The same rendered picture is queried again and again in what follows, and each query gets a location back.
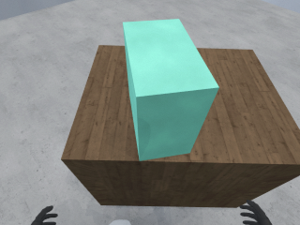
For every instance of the carton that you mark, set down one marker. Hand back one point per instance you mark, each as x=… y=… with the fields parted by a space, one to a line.
x=171 y=89

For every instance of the pedestal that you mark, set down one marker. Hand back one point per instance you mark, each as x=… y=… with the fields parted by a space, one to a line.
x=248 y=144

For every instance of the robot right hand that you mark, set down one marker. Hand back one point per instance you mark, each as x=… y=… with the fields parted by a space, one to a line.
x=259 y=215

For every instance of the robot left hand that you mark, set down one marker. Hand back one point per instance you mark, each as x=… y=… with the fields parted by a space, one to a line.
x=43 y=215

